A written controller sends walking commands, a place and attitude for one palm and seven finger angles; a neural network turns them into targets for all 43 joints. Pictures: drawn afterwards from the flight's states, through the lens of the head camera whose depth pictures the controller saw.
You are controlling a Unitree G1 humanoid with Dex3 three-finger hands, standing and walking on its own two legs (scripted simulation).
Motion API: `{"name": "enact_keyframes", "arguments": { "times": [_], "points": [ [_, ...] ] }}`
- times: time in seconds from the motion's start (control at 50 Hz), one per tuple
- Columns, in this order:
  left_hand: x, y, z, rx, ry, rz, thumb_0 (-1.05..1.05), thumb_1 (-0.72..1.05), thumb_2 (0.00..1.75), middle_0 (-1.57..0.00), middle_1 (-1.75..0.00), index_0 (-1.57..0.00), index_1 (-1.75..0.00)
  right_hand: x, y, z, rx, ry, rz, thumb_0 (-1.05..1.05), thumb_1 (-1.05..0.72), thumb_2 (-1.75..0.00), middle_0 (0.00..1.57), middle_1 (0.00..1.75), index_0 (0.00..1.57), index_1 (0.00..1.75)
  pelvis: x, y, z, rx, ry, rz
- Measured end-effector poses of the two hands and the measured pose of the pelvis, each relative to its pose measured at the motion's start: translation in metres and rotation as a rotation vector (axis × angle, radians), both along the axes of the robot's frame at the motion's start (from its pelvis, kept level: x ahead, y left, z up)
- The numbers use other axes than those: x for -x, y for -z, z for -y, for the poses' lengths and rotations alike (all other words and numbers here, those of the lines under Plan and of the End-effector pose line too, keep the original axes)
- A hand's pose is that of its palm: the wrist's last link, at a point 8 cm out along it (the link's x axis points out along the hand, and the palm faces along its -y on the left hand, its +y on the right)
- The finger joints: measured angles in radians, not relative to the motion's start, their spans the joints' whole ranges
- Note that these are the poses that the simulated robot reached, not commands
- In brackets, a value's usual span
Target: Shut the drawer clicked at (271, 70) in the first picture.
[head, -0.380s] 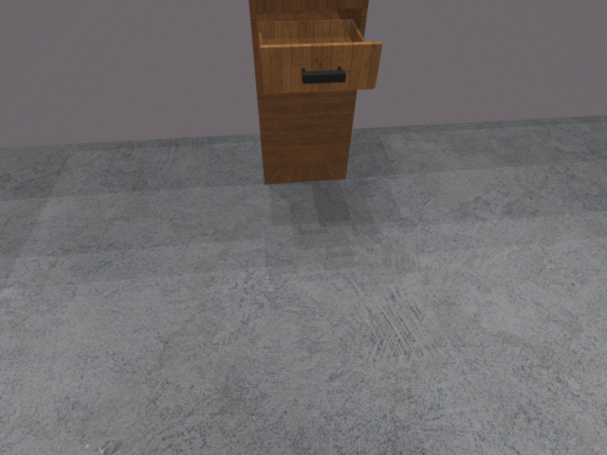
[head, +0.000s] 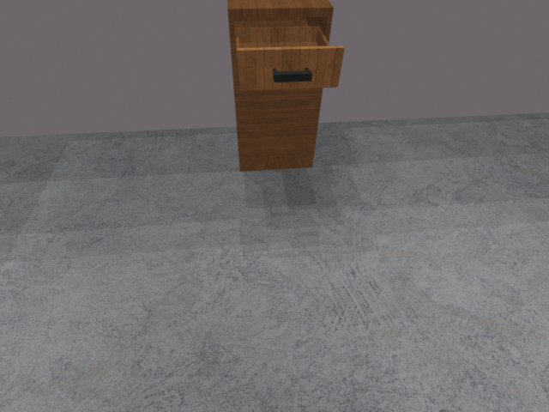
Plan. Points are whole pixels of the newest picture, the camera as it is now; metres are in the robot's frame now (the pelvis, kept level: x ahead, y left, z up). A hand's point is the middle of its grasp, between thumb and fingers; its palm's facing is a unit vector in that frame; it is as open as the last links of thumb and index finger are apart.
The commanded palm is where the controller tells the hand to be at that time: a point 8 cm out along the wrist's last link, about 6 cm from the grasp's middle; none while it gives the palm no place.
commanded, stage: stand and wait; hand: left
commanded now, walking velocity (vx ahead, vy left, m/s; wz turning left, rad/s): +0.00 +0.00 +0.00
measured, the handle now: (291, 73) +1.17 +0.01 -0.05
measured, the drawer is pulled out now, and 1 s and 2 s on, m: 0.30 0.30 0.30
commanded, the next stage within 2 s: look at it before walking up in 0.56 s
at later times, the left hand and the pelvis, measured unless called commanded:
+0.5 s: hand out of the picture +0.05 +0.24 -0.15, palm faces -0.04 -0.94 -0.33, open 7.3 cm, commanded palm none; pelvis -0.02 -0.01 +0.00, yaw +0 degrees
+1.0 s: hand out of the picture +0.06 +0.24 -0.15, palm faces -0.04 -0.95 -0.32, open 7.3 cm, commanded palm none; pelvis -0.01 -0.01 +0.00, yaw -1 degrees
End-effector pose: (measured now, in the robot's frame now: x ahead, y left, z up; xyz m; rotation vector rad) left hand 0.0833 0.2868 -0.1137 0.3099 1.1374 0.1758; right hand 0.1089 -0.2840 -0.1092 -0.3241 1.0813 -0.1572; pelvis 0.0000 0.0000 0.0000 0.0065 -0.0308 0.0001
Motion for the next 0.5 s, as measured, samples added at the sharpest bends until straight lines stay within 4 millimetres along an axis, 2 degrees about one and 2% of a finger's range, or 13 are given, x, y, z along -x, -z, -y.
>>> {"name": "enact_keyframes", "arguments": {
  "times": [0.22, 0.36, 0.5],
  "points": [
    [0.034, 0.004, 0.001, -0.005, -0.023, -0.079, 0.0, 0.91, 0.9, -0.2, -0.3, -0.21, -0.3, 0.048, 0.008, 0.013, 0.007, 0.046, -0.111, 0.01, -0.9, -0.9, 0.2, 0.3, 0.2, 0.3, 0.01, -0.002, 0.006, 0.002, 0.001, 0.009],
    [0.04, 0.003, 0.003, -0.008, -0.02, -0.087, 0.0, 0.91, 0.9, -0.2, -0.3, -0.21, -0.3, 0.066, 0.01, 0.015, 0.002, 0.059, -0.141, 0.01, -0.91, -0.9, 0.2, 0.3, 0.2, 0.3, 0.017, -0.003, 0.007, 0.003, 0.004, 0.009],
    [0.039, 0.003, 0.006, -0.002, -0.012, -0.085, 0.0, 0.91, 0.9, -0.2, -0.3, -0.21, -0.3, 0.074, 0.011, 0.014, -0.005, 0.066, -0.154, 0.01, -0.91, -0.9, 0.2, 0.3, 0.2, 0.3, 0.02, -0.003, 0.008, 0.003, 0.008, 0.003]
  ]
}}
